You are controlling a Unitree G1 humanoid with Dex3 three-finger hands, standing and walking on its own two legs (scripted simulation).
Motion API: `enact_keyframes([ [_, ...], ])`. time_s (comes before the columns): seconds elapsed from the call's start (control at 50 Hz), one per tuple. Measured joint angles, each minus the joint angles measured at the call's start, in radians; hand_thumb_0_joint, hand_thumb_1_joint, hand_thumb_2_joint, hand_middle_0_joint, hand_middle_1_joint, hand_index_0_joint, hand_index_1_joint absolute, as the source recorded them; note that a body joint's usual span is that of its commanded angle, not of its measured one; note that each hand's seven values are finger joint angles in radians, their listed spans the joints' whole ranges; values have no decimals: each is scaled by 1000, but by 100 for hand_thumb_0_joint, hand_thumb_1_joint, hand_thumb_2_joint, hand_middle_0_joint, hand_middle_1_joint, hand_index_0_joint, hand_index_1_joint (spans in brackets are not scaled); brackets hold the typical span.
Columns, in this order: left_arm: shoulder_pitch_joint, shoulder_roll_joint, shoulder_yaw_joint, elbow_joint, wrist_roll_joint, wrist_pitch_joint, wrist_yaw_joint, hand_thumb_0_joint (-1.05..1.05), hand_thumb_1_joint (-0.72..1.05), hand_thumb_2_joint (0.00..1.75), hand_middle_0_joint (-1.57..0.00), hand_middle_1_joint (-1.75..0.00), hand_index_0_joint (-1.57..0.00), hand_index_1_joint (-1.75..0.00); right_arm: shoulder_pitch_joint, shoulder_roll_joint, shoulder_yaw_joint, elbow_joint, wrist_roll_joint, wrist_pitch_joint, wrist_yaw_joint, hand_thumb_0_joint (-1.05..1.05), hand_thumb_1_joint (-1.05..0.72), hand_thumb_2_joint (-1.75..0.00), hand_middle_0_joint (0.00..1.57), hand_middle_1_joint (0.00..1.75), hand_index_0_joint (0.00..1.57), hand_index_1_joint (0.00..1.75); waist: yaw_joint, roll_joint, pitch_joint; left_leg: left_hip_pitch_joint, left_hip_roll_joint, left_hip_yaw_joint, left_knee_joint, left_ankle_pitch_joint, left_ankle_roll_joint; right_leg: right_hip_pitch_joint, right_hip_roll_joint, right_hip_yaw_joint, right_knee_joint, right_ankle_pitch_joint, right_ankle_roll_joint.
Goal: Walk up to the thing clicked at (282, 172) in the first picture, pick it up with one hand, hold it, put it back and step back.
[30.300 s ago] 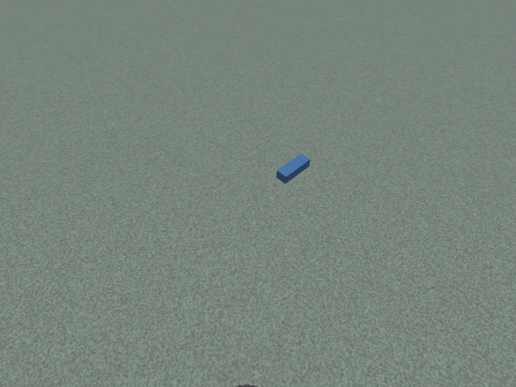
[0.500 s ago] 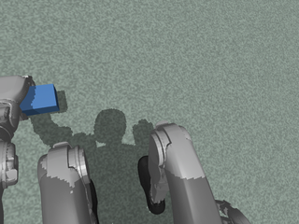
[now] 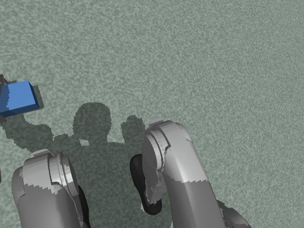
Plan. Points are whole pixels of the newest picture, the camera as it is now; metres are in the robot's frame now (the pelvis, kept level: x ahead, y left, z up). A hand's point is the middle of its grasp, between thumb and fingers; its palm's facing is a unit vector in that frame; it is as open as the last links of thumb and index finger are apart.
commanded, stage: rest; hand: left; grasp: from above
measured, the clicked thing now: out of the picture +0.45 +0.28 -0.24
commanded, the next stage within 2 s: open in 0.78 s
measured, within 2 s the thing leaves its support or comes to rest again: rests again in 0.44 s
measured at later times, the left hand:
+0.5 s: hand out of the picture +0.45 +0.27 -0.25, palm faces -0.45 -0.12 -0.89, open 9.7 cm
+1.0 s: hand out of the picture +0.45 +0.27 -0.26, palm faces -0.47 -0.12 -0.88, open 9.7 cm
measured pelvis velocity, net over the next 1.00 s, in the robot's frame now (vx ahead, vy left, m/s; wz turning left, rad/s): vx -0.01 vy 0.01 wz -0.07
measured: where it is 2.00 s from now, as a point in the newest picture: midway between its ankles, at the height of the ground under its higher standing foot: (116, 210)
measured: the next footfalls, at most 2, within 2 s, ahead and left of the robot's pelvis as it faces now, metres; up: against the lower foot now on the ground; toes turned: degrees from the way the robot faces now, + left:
none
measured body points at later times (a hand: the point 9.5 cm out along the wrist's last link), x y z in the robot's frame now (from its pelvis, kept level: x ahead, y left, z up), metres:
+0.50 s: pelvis +0.00 +0.01 -0.01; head +0.27 +0.11 +0.33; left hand +0.47 +0.28 -0.20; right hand +0.02 -0.26 -0.07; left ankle +0.06 +0.12 -0.27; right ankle +0.11 -0.11 -0.27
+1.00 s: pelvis -0.01 +0.01 -0.01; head +0.27 +0.11 +0.33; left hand +0.47 +0.28 -0.21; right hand +0.02 -0.25 -0.06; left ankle +0.06 +0.12 -0.27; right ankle +0.11 -0.11 -0.27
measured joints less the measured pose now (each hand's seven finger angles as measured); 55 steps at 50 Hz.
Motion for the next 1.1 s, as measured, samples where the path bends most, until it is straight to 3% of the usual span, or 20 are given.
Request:
enact_keyframes([
  [0.36,-10,87,-10,72,40,-30,70,-3,-1,56,-72,-61,-73,-56,-12,-28,53,-1,-37,-52,36,0,-90,-90,20,30,20,30,-34,-52,45,-3,5,-36,49,-6,6,12,11,-31,16,12,12],
  [0.7,-33,132,-6,122,15,-6,89,-3,1,55,-71,-62,-72,-57,-31,-38,98,-27,-42,-90,76,0,-90,-90,20,30,20,30,-60,-67,82,5,8,-58,58,-10,8,28,19,-49,6,18,18],
  [0.96,-48,167,-45,144,8,-34,96,-3,1,55,-70,-62,-71,-57,-37,-49,137,-41,-45,-102,73,0,-91,-90,20,30,20,30,-62,-82,100,15,12,-73,57,-5,7,41,27,-61,-8,32,21],
  [1.1,-45,168,-61,140,16,-34,107,-2,2,59,-61,-66,-61,-63,-41,-51,147,-45,-48,-113,79,0,-90,-90,20,30,20,30,-61,-89,102,19,12,-79,54,-5,9,50,29,-66,-16,33,24],
])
